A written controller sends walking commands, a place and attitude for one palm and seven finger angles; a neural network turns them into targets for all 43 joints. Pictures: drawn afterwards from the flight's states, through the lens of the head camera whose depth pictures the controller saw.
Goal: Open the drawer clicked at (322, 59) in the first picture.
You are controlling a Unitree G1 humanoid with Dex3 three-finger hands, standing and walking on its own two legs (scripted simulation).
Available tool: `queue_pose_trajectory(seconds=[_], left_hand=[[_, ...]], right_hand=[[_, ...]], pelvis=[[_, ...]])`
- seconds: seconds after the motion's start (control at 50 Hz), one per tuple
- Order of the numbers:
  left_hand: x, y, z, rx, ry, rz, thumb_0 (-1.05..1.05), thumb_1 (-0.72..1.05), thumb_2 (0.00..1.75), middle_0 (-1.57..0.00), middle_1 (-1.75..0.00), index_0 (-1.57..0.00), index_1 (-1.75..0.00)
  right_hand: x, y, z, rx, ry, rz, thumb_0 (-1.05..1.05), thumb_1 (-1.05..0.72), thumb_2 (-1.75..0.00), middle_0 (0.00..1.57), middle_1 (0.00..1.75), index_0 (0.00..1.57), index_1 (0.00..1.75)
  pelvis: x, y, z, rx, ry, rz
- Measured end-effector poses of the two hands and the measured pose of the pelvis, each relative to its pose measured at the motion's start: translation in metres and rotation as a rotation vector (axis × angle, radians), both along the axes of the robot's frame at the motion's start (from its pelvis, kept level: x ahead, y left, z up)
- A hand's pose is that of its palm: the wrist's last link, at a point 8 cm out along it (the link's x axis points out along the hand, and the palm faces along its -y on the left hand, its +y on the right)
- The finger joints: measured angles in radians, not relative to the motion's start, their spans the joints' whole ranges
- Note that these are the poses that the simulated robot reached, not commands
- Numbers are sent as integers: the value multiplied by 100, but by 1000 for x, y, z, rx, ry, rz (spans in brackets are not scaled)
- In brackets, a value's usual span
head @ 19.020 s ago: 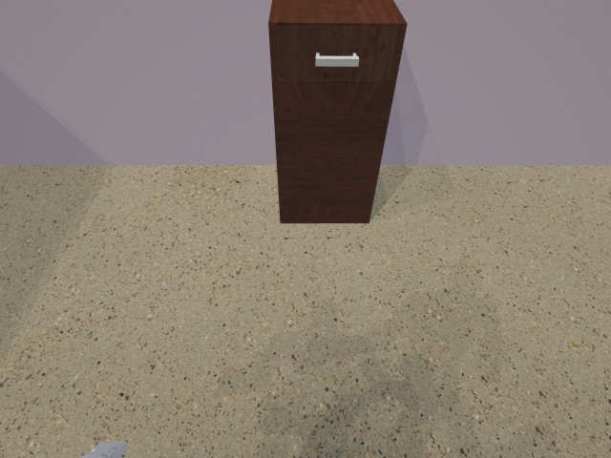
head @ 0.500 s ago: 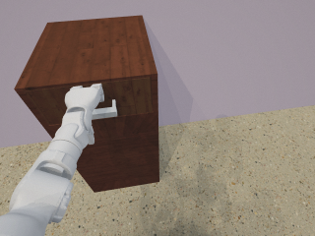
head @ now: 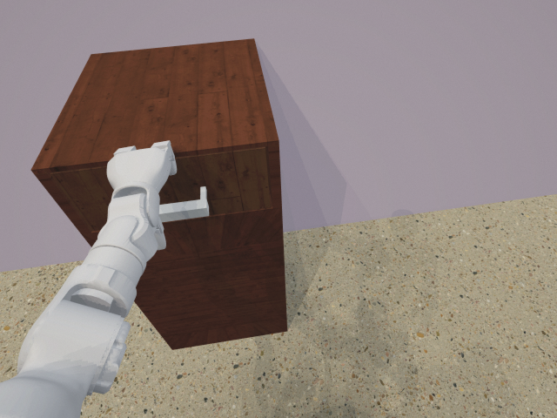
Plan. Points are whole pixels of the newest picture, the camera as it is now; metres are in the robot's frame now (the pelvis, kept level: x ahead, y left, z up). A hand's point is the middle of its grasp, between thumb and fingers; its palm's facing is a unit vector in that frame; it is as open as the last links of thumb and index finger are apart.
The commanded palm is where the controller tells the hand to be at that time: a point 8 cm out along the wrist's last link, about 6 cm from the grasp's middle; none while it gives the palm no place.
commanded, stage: move the hooked fingers above the handle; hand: left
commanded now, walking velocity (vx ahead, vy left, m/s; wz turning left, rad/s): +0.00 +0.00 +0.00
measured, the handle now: (171, 203) +0.49 +0.20 +0.02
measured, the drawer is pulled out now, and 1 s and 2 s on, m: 0.00 0.00 0.00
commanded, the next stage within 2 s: lower the fingers behind the handle in 1.56 s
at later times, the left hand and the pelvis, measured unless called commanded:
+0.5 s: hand (143, 197) +0.44 +0.22 +0.09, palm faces +0.00 -0.02 -1.00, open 13.6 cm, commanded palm +0.42 +0.21 +0.13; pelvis +0.01 +0.01 +0.00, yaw +1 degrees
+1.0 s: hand (156, 206) +0.44 +0.21 +0.07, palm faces -0.08 -0.06 -1.00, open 13.7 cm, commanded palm +0.42 +0.20 +0.13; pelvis +0.01 +0.01 +0.00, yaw +1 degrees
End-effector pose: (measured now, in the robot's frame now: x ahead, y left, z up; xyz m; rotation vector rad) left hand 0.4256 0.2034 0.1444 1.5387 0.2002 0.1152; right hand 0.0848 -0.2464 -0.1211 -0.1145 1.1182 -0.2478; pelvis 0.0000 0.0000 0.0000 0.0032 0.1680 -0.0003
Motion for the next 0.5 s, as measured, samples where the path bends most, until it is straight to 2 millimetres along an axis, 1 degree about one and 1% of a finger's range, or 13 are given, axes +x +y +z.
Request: queue_pose_trajectory(seconds=[0.04,0.1,0.14,0.18,0.22,0.26,0.3,0.34,0.38,0.44,0.46,0.5], left_hand=[[-4,2,-9,-8,43,-29,0,-49,31,-34,-121,-35,-127],[-13,5,-29,-23,80,-89,0,-49,31,-33,-120,-33,-124],[-21,6,-39,-34,65,-138,0,-49,31,-33,-120,-33,-123],[-27,6,-42,-33,16,-184,0,-49,31,-33,-120,-32,-122],[-30,6,-39,-19,-57,-211,0,-49,31,-33,-120,-32,-121],[-29,8,-31,-1,-134,-204,0,-49,31,-33,-120,-32,-121],[-23,13,-20,15,-195,-159,0,-49,31,-33,-120,-32,-120],[-16,19,-12,29,-218,-86,0,-49,31,-33,-120,-32,-120],[-10,21,-6,35,-201,-22,0,-49,31,-33,-120,-33,-122],[-8,16,2,28,-149,37,0,-49,31,-35,-121,-35,-127],[-7,15,3,23,-122,49,0,-49,31,-35,-121,-35,-128],[-6,11,0,18,-46,52,0,-49,31,-34,-121,-34,-128]], right_hand=[[3,-2,4,-11,-19,4,1,-90,-90,20,30,20,30],[6,-7,7,-35,-31,11,1,-90,-90,20,30,20,30],[6,-11,8,-53,-28,16,1,-90,-90,20,30,20,30],[6,-15,6,-67,-19,21,1,-90,-90,20,30,20,30],[5,-17,3,-75,-5,27,1,-90,-90,20,30,20,30],[5,-17,-2,-73,10,33,1,-90,-90,20,30,20,30],[4,-15,-6,-60,25,35,1,-90,-90,20,30,20,30],[4,-11,-9,-40,37,33,1,-91,-90,20,30,20,30],[3,-6,-10,-17,46,30,1,-91,-90,20,30,20,30],[4,1,-11,12,55,34,1,-91,-90,20,30,20,30],[4,3,-10,17,54,34,1,-91,-90,20,30,20,30],[7,6,-8,21,44,30,1,-91,-90,20,30,20,30]], pelvis=[[0,-1,0,1,-3,-2],[-1,-1,-1,-1,0,-2],[-1,-1,-3,-3,6,1],[-2,0,-4,-7,14,6],[-1,1,-6,-10,22,14],[-1,2,-8,-12,28,22],[-1,3,-9,-12,32,25],[0,4,-8,-12,33,25],[2,5,-7,-11,32,23],[4,6,-4,-9,22,22],[5,6,-3,-8,16,21],[6,6,-1,-6,5,17]])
